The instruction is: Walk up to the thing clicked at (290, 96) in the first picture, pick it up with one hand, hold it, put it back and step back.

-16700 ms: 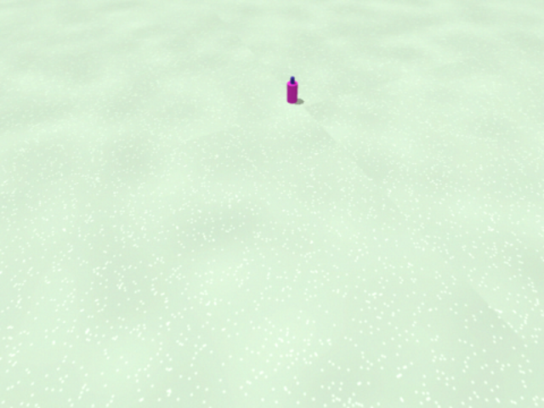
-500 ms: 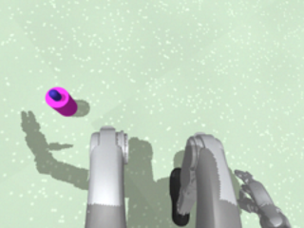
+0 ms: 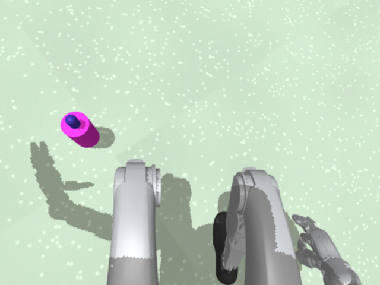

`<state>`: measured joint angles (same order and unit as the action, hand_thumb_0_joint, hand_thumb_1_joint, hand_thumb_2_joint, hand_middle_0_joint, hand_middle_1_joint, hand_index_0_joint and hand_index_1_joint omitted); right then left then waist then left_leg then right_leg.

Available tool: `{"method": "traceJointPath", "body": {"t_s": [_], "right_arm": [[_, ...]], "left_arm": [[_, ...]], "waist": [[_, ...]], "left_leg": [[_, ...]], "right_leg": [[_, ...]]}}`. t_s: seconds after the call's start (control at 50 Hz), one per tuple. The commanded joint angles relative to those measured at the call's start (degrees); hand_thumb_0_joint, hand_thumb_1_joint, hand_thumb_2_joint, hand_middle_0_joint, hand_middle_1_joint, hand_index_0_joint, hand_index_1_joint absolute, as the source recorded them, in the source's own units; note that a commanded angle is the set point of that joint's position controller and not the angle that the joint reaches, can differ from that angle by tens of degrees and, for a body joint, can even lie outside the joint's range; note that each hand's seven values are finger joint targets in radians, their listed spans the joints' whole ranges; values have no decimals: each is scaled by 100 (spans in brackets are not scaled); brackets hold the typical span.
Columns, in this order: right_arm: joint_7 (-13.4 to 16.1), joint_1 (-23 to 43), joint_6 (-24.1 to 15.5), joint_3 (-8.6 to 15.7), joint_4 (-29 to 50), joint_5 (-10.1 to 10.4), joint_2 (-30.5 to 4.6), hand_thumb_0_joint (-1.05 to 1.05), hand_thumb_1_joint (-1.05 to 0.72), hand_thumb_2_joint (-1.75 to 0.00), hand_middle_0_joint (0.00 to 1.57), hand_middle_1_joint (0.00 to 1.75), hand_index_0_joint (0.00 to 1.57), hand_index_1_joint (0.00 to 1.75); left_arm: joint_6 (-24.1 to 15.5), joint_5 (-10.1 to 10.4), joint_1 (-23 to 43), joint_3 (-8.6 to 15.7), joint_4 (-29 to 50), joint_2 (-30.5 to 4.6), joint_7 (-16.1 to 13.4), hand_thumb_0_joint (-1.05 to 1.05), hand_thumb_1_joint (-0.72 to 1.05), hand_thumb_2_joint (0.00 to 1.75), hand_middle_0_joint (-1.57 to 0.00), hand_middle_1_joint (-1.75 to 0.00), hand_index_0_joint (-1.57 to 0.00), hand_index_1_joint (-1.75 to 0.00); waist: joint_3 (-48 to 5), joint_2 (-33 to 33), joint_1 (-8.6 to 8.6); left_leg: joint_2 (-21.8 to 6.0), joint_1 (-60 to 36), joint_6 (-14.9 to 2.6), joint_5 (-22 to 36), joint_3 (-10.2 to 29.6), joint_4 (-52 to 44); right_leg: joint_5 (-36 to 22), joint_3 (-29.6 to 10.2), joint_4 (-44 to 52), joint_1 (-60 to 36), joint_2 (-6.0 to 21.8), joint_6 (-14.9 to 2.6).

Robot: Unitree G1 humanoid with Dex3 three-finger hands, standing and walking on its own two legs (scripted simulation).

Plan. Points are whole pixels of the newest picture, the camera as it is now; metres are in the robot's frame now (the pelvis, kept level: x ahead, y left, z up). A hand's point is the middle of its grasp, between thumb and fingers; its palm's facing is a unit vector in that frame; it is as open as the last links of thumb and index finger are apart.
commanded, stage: go down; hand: left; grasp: from the side
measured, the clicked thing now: (79, 128) +0.42 +0.34 -0.27
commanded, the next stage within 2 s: approach in 1.48 s
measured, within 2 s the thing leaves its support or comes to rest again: neither
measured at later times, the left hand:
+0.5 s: hand out of the picture +0.30 +0.52 +0.03, palm faces +0.54 -0.84 -0.07, open 17.1 cm
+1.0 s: hand out of the picture +0.30 +0.51 +0.03, palm faces +0.54 -0.84 -0.07, open 17.0 cm
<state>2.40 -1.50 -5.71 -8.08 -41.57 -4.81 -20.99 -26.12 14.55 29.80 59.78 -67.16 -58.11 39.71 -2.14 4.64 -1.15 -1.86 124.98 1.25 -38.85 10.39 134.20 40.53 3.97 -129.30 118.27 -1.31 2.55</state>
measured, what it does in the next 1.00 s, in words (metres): stands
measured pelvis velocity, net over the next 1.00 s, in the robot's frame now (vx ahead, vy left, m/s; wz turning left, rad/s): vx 0.00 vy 0.00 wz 0.00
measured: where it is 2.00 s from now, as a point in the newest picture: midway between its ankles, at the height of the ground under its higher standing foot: (181, 258)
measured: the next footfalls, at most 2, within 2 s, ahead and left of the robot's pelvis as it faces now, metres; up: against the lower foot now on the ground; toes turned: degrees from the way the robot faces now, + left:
none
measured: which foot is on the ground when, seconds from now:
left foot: down 0.00-1.00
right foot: down 0.00-1.00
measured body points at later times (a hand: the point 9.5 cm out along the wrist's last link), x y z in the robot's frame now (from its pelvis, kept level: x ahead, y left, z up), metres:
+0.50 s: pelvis +0.00 +0.00 +0.00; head +0.20 +0.10 +0.38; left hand +0.26 +0.56 +0.03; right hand +0.19 -0.27 -0.10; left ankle +0.09 +0.13 -0.32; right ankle +0.10 -0.14 -0.32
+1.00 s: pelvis +0.00 +0.00 +0.00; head +0.20 +0.10 +0.39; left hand +0.26 +0.56 +0.04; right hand +0.19 -0.27 -0.10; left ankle +0.09 +0.13 -0.32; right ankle +0.10 -0.14 -0.32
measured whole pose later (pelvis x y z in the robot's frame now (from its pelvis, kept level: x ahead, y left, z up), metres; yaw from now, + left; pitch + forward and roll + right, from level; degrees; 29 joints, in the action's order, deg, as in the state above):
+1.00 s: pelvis +0.00 +0.00 +0.00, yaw +0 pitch +29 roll -9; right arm 2.4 -1.2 -5.5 -8.2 -41.5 -5.0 -21.6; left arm -26.2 14.4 30.4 59.9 -69.1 -59.0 39.8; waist -1.9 4.5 -1.2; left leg -1.9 125.1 1.4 -38.7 10.5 134.5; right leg 40.3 3.9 -129.8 118.7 -1.5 2.7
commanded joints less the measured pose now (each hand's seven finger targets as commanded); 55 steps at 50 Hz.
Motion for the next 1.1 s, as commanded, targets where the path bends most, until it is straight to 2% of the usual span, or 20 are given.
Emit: {"method": "traceJointPath", "body": {"t_s": [0.0, 0.06, 0.1, 0.14, 0.16, 0.2, 0.26, 0.28, 0.34, 0.4, 0.46, 0.6, 0.68, 0.74, 0.8, 0.9, 0.92, 0.98, 1.04, 1.08], "right_arm": [[116, -616, -102, 497, 236, 6, -1528, 0, -91, -90, 20, 30, 20, 30], [102, -612, -117, 477, 247, -8, -1541, 0, -92, -90, 20, 30, 20, 30], [113, -650, -86, 469, 189, -28, -1572, 0, -91, -90, 20, 30, 20, 30], [103, -624, -82, 480, 255, -10, -1585, 0, -92, -90, 20, 30, 20, 30], [97, -653, -75, 481, 226, -23, -1579, 0, -92, -90, 20, 30, 20, 30], [99, -634, -55, 475, 276, 3, -1551, 0, -91, -90, 20, 30, 20, 30], [88, -611, -51, 471, 273, 17, -1530, 0, -92, -90, 20, 30, 20, 30], [90, -596, -51, 475, 260, 16, -1530, 0, -91, -90, 20, 30, 20, 30], [83, -543, -61, 473, 284, 46, -1528, 0, -91, -90, 20, 30, 20, 30], [87, -563, -65, 466, 275, 42, -1554, 0, -91, -90, 20, 30, 20, 30], [86, -616, -99, 485, 244, 13, -1533, 0, -91, -90, 20, 30, 20, 30], [99, -673, -62, 518, 212, -1, -1595, 0, -91, -90, 20, 30, 20, 30], [87, -660, -59, 514, 246, 26, -1555, 0, -91, -90, 20, 30, 20, 30], [118, -580, -35, 524, 240, 40, -1585, 0, -91, -90, 20, 30, 20, 30], [110, -585, -37, 496, 240, 39, -1508, 0, -91, -90, 20, 30, 20, 30], [117, -517, -79, 480, 263, 33, -1522, 0, -91, -90, 20, 30, 20, 30], [116, -529, -93, 482, 266, 15, -1527, 0, -91, -90, 20, 30, 20, 30], [106, -548, -81, 479, 265, -13, -1521, 0, -90, -90, 20, 30, 20, 30], [89, -568, -86, 469, 263, -32, -1568, 0, -90, -90, 20, 30, 20, 30], [110, -606, -63, 507, 240, -29, -1605, 0, -90, -90, 20, 30, 20, 30]], "left_arm": [[-428, 222, 874, 356, 1190, -2721, 74, 0, -43, 10, -4, -10, -5, -9], [-381, 164, 786, 188, 864, -2570, 120, 0, -43, 10, -4, -10, -5, -9], [-389, 150, 992, 353, 1074, -2882, 126, 0, -44, 10, -4, -10, -5, -9], [-341, 153, 921, 224, 1056, -2707, 139, 0, -44, 9, -5, -10, -6, -9], [-333, 120, 960, 390, 1219, -2969, 100, 0, -46, 9, -4, -10, -5, -9], [-302, 106, 1046, 418, 1345, -3098, 48, 0, -47, 9, -4, -10, -5, -9], [-242, 122, 848, 361, 1180, -2866, -10, 0, -46, 9, -4, -11, -5, -10], [-218, 83, 753, 414, 1157, -2966, -27, 0, -46, 8, -5, -10, -6, -9], [-220, 143, 663, 301, 1011, -2694, -18, 0, -45, 8, -4, -10, -6, -9], [-302, 220, 627, 421, 1012, -2775, 19, 0, -47, 8, -4, -11, -6, -9], [-341, 219, 670, 283, 928, -2553, 64, 0, -45, 9, -4, -11, -6, -10], [-385, 130, 1013, 367, 1456, -2952, 58, 0, -43, 9, -4, -11, -5, -9], [-268, 113, 754, 263, 1117, -2733, 23, 0, -44, 10, -4, -11, -5, -10], [-302, 144, 887, 373, 1425, -2937, 12, 0, -43, 8, -4, -10, -6, -8], [-267, 191, 585, 300, 1066, -2581, -1, 0, -43, 9, -4, -11, -5, -9], [-327, 212, 669, 264, 829, -2554, 12, 0, -44, 10, -3, -12, -5, -10], [-344, 184, 724, 251, 790, -2590, 22, 0, -45, 10, -4, -12, -6, -11], [-424, 145, 901, 411, 1068, -2903, 7, 0, -46, 9, -4, -12, -6, -10], [-417, 144, 767, 274, 855, -2664, 66, 0, -47, 10, -4, -13, -6, -11], [-435, 108, 1039, 312, 1204, -2904, 73, 0, -45, 11, -3, -13, -5, -11]], "waist": [[-3395, -1973, 256], [-3342, -1854, 179], [-3480, -2027, 269], [-3495, -2109, 248], [-3572, -2098, 343], [-3589, -2044, 338], [-3422, -1929, 339], [-3395, -1994, 406], [-3173, -1830, 320], [-3256, -1920, 340], [-3301, -1736, 194], [-3633, -2194, 321], [-3439, -1996, 321], [-3440, -2328, 411], [-3304, -2037, 323], [-3144, -1721, 216], [-3135, -1649, 174], [-3271, -1735, 312], [-3396, -1901, 235], [-3559, -2171, 263]], "left_leg": [[-82, -3026, -156, 737, -413, -1870], [-80, -2953, -166, 656, -436, -1842], [-89, -3067, -151, 773, -461, -1818], [-87, -3117, -131, 721, -417, -1894], [-86, -3113, -139, 743, -450, -1874], [-59, -2945, -170, 562, -521, -1884], [-43, -2857, -186, 469, -531, -1896], [-60, -2849, -176, 467, -517, -1928], [-60, -2714, -183, 449, -495, -1890], [-72, -2897, -165, 648, -440, -1848], [-75, -2821, -191, 773, -470, -1722], [-96, -3226, -128, 658, -412, -1930], [-64, -3005, -154, 451, -458, -1978], [-83, -3163, -114, 427, -383, -2063], [-55, -2989, -146, 565, -452, -1932], [-62, -2741, -197, 569, -459, -1811], [-75, -2686, -208, 537, -458, -1776], [-71, -2722, -205, 568, -519, -1755], [-89, -3003, -154, 678, -435, -1818], [-85, -3199, -134, 617, -435, -1881]], "right_leg": [[-627, 448, 1038, -982, -153, -472], [-571, 455, 1058, -987, -158, -466], [-648, 438, 1027, -1013, -156, -475], [-620, 471, 979, -976, -138, -483], [-627, 451, 1016, -1070, -151, -479], [-495, 431, 1105, -1187, -158, -466], [-433, 440, 1139, -1105, -169, -462], [-423, 447, 1114, -1120, -171, -465], [-425, 466, 1072, -946, -174, -467], [-555, 474, 1005, -899, -168, -478], [-658, 455, 1064, -1056, -174, -453], [-595, 462, 994, -968, -156, -480], [-451, 459, 1090, -991, -164, -474], [-479, 466, 962, -772, -148, -497], [-528, 452, 1056, -916, -151, -479], [-530, 452, 1071, -914, -159, -462], [-513, 455, 1085, -974, -168, -453], [-505, 417, 1117, -1094, -174, -448], [-575, 471, 987, -966, -164, -471], [-555, 454, 988, -887, -155, -484]]}}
